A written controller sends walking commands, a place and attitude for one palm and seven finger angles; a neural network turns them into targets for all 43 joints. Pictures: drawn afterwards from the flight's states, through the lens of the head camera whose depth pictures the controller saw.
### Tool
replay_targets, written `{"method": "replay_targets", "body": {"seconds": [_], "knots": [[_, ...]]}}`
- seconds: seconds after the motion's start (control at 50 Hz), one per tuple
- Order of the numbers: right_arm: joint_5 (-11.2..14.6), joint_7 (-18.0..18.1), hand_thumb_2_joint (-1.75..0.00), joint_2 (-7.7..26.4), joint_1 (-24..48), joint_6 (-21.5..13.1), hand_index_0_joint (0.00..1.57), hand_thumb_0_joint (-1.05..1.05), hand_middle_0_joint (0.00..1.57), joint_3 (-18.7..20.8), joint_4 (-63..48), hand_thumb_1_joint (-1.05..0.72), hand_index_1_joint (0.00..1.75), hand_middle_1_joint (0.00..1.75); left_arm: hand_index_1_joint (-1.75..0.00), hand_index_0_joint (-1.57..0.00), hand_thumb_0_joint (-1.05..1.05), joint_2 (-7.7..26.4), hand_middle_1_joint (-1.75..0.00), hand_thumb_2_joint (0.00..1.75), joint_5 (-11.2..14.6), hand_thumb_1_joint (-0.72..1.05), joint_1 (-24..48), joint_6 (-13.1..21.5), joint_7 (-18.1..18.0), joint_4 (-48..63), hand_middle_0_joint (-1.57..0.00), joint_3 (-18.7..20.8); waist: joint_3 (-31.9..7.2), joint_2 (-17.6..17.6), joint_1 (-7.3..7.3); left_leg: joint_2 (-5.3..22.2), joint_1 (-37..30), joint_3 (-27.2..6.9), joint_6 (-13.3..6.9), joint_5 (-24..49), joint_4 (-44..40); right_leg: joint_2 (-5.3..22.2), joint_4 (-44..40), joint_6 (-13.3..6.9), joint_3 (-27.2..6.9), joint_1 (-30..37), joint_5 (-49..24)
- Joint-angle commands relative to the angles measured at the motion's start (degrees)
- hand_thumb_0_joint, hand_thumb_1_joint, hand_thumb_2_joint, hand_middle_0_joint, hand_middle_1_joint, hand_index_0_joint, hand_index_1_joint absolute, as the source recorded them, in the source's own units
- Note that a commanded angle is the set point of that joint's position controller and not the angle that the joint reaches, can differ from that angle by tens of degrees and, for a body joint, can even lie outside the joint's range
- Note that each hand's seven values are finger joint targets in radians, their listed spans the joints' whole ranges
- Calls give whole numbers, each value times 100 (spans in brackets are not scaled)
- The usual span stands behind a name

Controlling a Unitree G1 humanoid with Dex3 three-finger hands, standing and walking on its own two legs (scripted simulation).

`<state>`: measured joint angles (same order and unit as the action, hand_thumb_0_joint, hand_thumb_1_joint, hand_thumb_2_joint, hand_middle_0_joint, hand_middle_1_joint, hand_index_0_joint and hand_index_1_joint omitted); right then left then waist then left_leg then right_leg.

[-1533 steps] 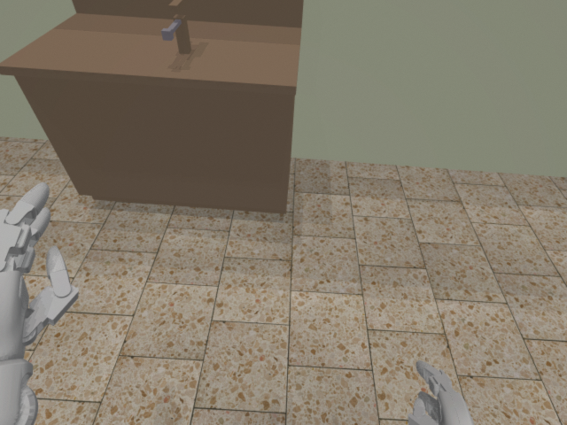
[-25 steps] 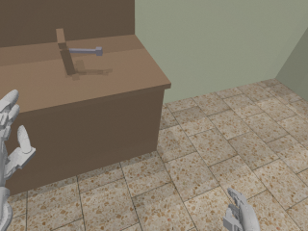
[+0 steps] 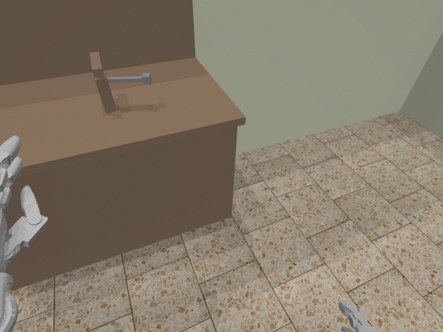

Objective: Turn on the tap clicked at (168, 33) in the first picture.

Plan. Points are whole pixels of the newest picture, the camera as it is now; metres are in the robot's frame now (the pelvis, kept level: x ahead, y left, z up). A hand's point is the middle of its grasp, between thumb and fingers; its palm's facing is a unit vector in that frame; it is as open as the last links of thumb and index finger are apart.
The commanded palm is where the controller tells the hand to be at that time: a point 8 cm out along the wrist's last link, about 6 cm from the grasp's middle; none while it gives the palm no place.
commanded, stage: stand and check the lever's angle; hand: left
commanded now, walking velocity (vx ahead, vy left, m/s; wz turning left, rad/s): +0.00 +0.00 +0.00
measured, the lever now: (146, 78) +0.84 +0.27 +0.08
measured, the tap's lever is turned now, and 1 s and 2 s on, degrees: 73 73 73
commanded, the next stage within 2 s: stand and wait in 0.24 s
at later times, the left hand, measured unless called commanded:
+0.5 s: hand (43, 210) +0.24 +0.26 +0.18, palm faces +0.40 -0.84 -0.36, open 7.4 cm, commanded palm +0.18 +0.30 +0.19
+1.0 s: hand (26, 218) +0.23 +0.28 +0.17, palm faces +0.40 -0.84 -0.37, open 7.4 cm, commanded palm +0.17 +0.31 +0.19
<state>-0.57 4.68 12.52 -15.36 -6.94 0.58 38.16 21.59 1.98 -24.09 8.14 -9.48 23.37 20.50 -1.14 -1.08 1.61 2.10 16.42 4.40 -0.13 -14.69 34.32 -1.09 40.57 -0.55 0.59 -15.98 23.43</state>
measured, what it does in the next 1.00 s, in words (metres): stands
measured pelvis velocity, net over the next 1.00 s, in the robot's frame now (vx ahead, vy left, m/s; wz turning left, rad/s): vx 0.01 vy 0.03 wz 0.01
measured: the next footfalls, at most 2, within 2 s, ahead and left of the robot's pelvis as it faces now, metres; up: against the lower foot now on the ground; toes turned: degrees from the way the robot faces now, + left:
none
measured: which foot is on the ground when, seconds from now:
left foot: down 0.00-1.00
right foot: down 0.00-1.00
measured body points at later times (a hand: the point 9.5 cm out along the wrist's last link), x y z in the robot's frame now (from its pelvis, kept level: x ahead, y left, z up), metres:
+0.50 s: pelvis +0.02 +0.02 +0.01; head +0.03 +0.02 +0.46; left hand +0.21 +0.30 +0.20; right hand +0.22 -0.21 -0.05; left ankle +0.03 +0.13 -0.72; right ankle +0.01 -0.08 -0.72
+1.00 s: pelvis +0.01 +0.03 +0.02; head +0.02 +0.04 +0.47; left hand +0.20 +0.32 +0.19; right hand +0.18 -0.20 -0.06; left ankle +0.03 +0.13 -0.72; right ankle +0.01 -0.08 -0.72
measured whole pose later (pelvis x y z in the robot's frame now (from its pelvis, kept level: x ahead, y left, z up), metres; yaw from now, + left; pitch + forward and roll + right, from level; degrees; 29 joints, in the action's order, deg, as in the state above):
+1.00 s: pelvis +0.01 +0.03 +0.02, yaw +0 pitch +0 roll -1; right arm -0.4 3.7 12.2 -12.3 -5.9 -0.7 35.4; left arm 19.9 2.7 -26.3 8.0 -9.0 25.3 17.9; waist 0.4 1.2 -0.1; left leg 0.2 13.9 2.5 -2.0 -12.2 26.3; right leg -1.4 22.2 -0.2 0.8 -9.6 12.2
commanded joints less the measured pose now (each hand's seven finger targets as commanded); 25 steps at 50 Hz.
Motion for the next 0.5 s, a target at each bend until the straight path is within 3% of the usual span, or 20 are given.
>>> {"method": "replay_targets", "body": {"seconds": [0.0, 0.02, 0.04, 0.06, 0.08, 0.1, 0.12, 0.14, 0.16, 0.18, 0.2, 0.22, 0.24, 0.28, 0.34, 0.48], "knots": [[29, -77, -90, 623, 857, -413, 20, 0, 20, 156, -942, -90, 30, 30, -30, -20, 0, 856, -30, 90, -75, 90, 448, 372, -54, 1291, -20, 507, 289, 437, -219, 623, 1111, -895, -403, -1942, -1098, 112, -1563, 0, -126, 814, -403], [9, -102, -90, 618, 846, -429, 20, 0, 20, 197, -986, -90, 30, 30, -30, -20, 0, 883, -30, 90, -57, 90, 494, 391, -27, 1367, -20, 489, 220, -280, -146, 104, 913, -403, -202, -1425, -168, 572, -2175, -247, -1020, 437, -15], [39, -157, -90, 596, 771, -439, 20, 0, 20, 269, -982, -90, 30, 30, -30, -20, 0, 841, -30, 90, 5, 90, 333, 361, 0, 1267, -20, 464, 136, -1107, -154, -140, 786, -227, -48, -834, 897, 1240, -2717, -548, -2241, 190, 128], [66, -194, -90, 581, 779, -444, 20, 0, 20, 276, -995, -90, 30, 30, -30, -20, 0, 822, -30, 90, 56, 90, 314, 358, 23, 1337, -20, 440, 109, -1121, -181, -163, 974, -325, 15, -662, 1384, 1579, -2773, -824, -2573, 434, -863], [82, -222, -90, 536, 776, -469, 20, 0, 20, 220, -992, -90, 30, 30, -30, -20, 0, 817, -30, 90, 72, 90, 475, 427, 31, 1481, -20, 434, -64, -774, -165, -94, 1026, -445, 43, -762, 1342, 1647, -2449, -956, -2305, 840, -2168], [84, -211, -90, 477, 763, -479, 20, 0, 20, 161, -961, -90, 30, 30, -30, -20, 0, 890, -30, 90, 68, 90, 541, 505, 9, 1545, -20, 498, -240, -494, -160, -34, 915, -459, 21, -831, 920, 1597, -2038, -918, -1855, 1184, -3310], [70, -190, -90, 480, 781, -472, 20, 0, 20, 133, -929, -90, 30, 30, -30, -20, 0, 905, -30, 90, 37, 90, 673, 534, -7, 1557, -20, 504, -396, -270, -121, -15, 607, -445, -9, -552, 328, 1499, -1680, -762, -1522, 1295, -3854], [58, -162, -90, 472, 715, -447, 20, 0, 20, 120, -897, -90, 30, 30, -30, -20, 0, 827, -30, 90, 47, 90, 587, 532, -18, 1392, -20, 458, -475, -146, -89, -40, 64, -407, -47, 204, -323, 1265, -1456, -530, -1141, 1170, -3686], [50, -141, -90, 535, 775, -423, 20, 0, 20, 146, -925, -90, 30, 30, -30, -20, 0, 791, -30, 90, 63, 90, 472, 513, -23, 1303, -20, 458, -564, 70, -157, 58, -504, -526, -111, 1179, -689, 900, -1334, -281, -810, 890, -3144], [71, -120, -90, 599, 870, -389, 20, 0, 20, 193, -996, -90, 30, 30, -30, -20, 0, 795, -30, 90, 88, 90, 415, 502, -22, 1327, -20, 464, -637, 255, -237, 370, -921, -765, -201, 1640, -816, 591, -1361, -78, -585, 567, -2437], [130, -113, -90, 660, 937, -341, 20, 0, 20, 234, -1056, -90, 30, 30, -30, -20, 0, 740, -30, 90, 120, 90, 433, 491, 0, 1306, -20, 377, -504, 330, -263, 557, -931, -957, -237, 1325, -912, 425, -1559, 13, -526, 345, -1613], [150, -99, -90, 677, 937, -326, 20, 0, 20, 225, -1137, -90, 30, 30, -30, -20, 0, 712, -30, 90, 110, 90, 362, 430, 13, 1243, -20, 368, -321, 388, -254, 580, -872, -1004, -279, 1463, -892, 298, -1590, 22, -481, 259, -1672], [111, -94, -90, 612, 941, -297, 20, 0, 20, 159, -1128, -90, 30, 30, -30, -20, 0, 801, -30, 90, 58, 90, 351, 408, 4, 1329, -20, 445, -332, 466, -222, 574, -845, -924, -303, 2033, -793, 270, -1473, 30, -348, 378, -2241], [107, -108, -90, 587, 932, -262, 20, 0, 20, 144, -1140, -90, 30, 30, -30, -20, 0, 813, -30, 90, 54, 90, 396, 420, 8, 1495, -20, 448, -572, 542, -224, 574, -757, -886, -254, 2285, -820, 280, -1402, 52, -247, 711, -2408], [122, -128, -90, 590, 935, -255, 20, 0, 20, 168, -1211, -90, 30, 30, -30, -20, 0, 749, -30, 90, 84, 90, 240, 400, 8, 1601, -20, 391, -708, 387, -211, 467, -734, -728, -176, 2012, -786, 350, -1582, 14, -381, 868, -2596], [84, -89, -90, 597, 980, -189, 20, 0, 20, 144, -1263, -90, 30, 30, -30, -20, 0, 775, -30, 90, 107, 90, 144, 353, -27, 1508, -20, 409, -593, 563, -214, 386, -627, -659, -117, 1486, -1012, 340, -1819, 0, -403, 790, -2396]]}}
